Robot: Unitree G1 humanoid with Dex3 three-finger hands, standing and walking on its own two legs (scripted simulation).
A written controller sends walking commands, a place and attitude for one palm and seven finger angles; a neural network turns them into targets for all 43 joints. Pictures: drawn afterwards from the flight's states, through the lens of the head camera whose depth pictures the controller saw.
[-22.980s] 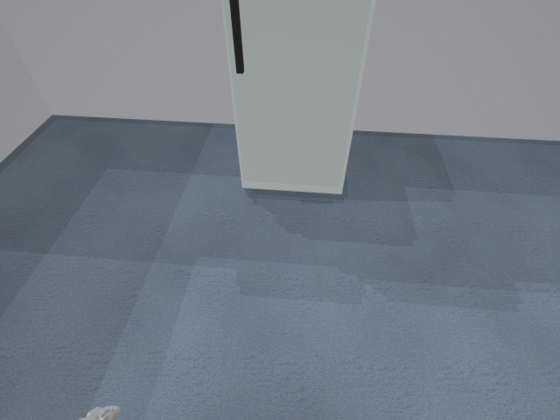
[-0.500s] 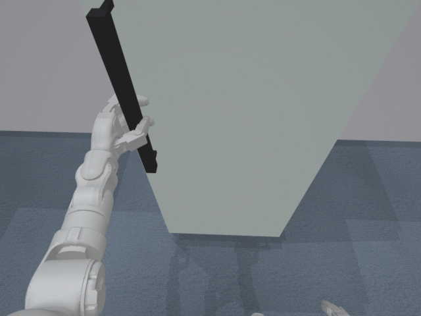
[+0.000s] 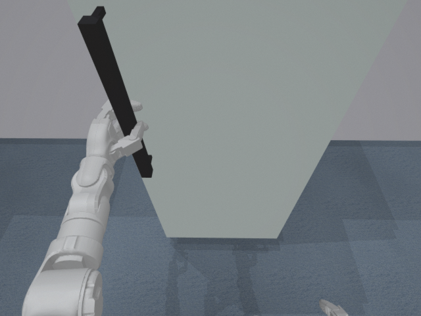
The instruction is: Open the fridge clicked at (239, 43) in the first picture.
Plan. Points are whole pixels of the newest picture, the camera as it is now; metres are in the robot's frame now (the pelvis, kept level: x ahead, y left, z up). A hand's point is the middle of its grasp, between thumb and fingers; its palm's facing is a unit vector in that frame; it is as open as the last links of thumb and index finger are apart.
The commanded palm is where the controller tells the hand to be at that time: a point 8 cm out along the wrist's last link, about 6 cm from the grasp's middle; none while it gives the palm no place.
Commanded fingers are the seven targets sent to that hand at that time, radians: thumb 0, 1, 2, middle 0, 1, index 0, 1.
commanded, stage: grip the handle and tug to test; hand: left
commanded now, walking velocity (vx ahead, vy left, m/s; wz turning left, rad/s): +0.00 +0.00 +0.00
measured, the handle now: (129, 112) +0.48 +0.17 +0.12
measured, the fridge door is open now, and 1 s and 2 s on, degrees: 0 9 24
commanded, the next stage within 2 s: pull the door a little, standing still in 0.20 s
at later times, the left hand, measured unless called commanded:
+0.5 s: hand (135, 139) +0.42 +0.15 +0.11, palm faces -0.03 -1.00 -0.01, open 6.2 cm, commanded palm +0.37 +0.20 +0.11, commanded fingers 0.00 0.90 0.90 -0.45 -1.40 -0.45 -1.40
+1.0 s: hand (133, 170) +0.34 +0.14 +0.11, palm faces -0.09 -0.99 -0.05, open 6.6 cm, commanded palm +0.32 +0.20 +0.11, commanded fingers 0.00 0.90 0.90 -0.45 -1.40 -0.45 -1.40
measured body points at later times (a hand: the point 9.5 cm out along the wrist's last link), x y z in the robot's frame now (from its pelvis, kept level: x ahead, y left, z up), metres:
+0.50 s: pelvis +0.03 +0.01 +0.01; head +0.08 +0.00 +0.45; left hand +0.41 +0.20 +0.11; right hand +0.17 -0.23 -0.10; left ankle -0.05 +0.10 -0.72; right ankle +0.05 -0.11 -0.72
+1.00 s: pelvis +0.10 +0.02 +0.01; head +0.13 +0.01 +0.46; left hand +0.34 +0.19 +0.12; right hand +0.24 -0.22 -0.08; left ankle -0.05 +0.12 -0.70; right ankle +0.05 -0.11 -0.72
